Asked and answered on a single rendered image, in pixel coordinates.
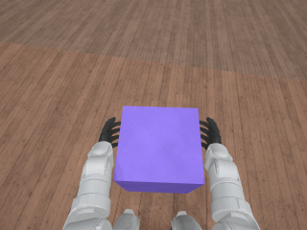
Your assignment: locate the robot right hand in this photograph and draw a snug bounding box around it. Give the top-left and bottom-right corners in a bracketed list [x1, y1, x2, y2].
[199, 117, 222, 150]

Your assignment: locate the left robot shin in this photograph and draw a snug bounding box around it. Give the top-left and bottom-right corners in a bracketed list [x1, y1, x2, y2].
[124, 209, 134, 214]

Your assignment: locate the robot right upper arm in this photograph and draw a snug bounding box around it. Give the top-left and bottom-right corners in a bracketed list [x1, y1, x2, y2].
[211, 220, 257, 230]

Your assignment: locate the left robot thigh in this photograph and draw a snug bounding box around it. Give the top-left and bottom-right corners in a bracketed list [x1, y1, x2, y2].
[112, 213, 140, 230]

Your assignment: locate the left robot forearm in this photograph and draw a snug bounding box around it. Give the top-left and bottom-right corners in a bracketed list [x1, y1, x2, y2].
[62, 141, 114, 230]

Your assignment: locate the carton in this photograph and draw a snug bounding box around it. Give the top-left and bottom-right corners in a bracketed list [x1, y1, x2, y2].
[113, 105, 205, 194]

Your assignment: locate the robot left hand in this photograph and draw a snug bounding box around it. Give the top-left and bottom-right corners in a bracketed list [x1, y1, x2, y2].
[98, 117, 121, 148]

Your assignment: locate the right robot forearm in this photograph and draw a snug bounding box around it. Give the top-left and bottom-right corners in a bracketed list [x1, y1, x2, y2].
[204, 143, 261, 230]

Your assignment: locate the robot left upper arm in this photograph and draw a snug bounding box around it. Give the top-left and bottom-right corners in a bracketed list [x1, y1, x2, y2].
[63, 217, 112, 230]

